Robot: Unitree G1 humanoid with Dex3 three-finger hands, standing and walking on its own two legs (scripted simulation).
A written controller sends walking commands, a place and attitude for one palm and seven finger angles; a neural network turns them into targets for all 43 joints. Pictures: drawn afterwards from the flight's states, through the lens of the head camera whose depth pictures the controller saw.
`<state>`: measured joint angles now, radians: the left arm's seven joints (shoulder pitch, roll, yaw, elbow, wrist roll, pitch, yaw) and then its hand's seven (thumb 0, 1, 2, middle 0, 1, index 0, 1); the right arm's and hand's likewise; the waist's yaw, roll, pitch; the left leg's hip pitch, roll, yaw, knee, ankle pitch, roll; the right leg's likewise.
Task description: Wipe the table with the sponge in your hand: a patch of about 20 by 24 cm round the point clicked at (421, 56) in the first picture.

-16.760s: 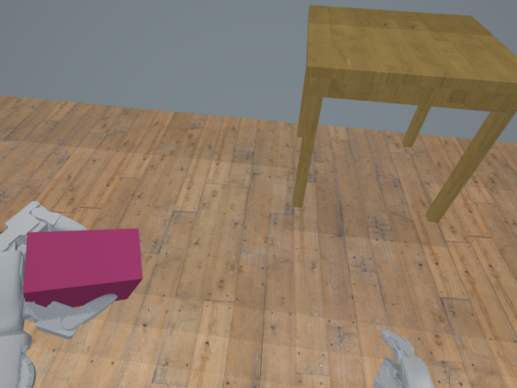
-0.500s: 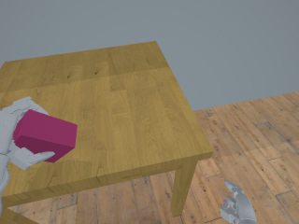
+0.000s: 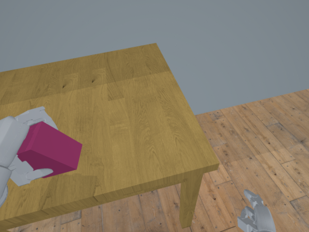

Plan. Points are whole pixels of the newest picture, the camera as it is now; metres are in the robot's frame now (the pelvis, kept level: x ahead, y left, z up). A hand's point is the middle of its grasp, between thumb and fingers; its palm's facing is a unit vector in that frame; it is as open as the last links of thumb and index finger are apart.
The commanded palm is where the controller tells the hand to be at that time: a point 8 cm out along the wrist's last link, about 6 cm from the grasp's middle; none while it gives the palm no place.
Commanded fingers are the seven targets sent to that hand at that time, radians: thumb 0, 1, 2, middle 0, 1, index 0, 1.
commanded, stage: turn the palm down, sponge in hand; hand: left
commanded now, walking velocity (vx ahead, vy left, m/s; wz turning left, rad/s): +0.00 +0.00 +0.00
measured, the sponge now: (49, 155) +0.22 +0.26 +0.14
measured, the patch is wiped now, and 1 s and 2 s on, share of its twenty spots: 0.00 0.00 0.00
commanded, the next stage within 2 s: move the sponge above the wiping area in 1.14 s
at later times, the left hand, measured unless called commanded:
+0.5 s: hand (12, 140) +0.22 +0.31 +0.20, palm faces +0.18 -0.14 -0.97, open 10.3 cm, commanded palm +0.17 +0.31 +0.26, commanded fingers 0.00 0.10 1.30 -1.20 -1.60 -1.20 -1.60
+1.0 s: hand (10, 146) +0.21 +0.31 +0.19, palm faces +0.13 -0.03 -0.99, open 10.3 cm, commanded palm +0.16 +0.30 +0.26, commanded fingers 0.00 0.10 1.30 -1.20 -1.60 -1.20 -1.60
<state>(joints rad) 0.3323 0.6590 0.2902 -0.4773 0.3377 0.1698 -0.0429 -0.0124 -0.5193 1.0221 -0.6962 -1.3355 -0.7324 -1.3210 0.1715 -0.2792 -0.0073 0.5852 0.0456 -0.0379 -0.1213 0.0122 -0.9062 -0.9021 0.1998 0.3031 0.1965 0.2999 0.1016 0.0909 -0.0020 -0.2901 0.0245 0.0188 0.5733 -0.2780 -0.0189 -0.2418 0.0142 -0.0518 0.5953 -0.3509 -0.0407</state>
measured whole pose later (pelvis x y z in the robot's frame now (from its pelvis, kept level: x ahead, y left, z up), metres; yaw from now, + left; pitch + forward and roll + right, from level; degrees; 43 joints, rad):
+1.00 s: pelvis -0.03 +0.02 +0.01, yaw +0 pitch -4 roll +0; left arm 0.06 0.65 0.04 -0.38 0.79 0.42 -0.16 -0.01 -0.52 1.02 -0.70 -1.33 -0.73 -1.31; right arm -0.03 -0.26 0.07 0.65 0.05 0.06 -0.08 0.01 -0.91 -0.90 0.20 0.30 0.20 0.30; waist 0.15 0.13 0.03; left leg -0.19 0.00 0.04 0.40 -0.15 0.01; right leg -0.15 -0.01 -0.04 0.45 -0.23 -0.02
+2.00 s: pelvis -0.02 +0.02 +0.01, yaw +0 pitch -4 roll +1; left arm 0.16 0.61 0.00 -0.39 0.82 0.36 -0.13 -0.01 -0.52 1.02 -0.70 -1.32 -0.73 -1.31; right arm 0.00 -0.27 0.04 0.64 0.04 0.04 -0.07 0.01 -0.91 -0.90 0.20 0.30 0.20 0.30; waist 0.14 0.13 0.02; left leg -0.17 0.00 0.03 0.41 -0.17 0.00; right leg -0.13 0.00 -0.03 0.45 -0.25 -0.03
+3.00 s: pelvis -0.01 +0.02 +0.01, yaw +0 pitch -3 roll +0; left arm 0.09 0.55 -0.03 -0.22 0.87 0.34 -0.04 0.00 -0.52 1.02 -0.70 -1.32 -0.73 -1.31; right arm 0.01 -0.26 0.04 0.67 0.04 0.05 -0.06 0.01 -0.91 -0.90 0.20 0.30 0.20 0.30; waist 0.13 0.12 0.02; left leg -0.17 0.00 0.03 0.39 -0.18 0.01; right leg -0.12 0.00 -0.03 0.41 -0.24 -0.02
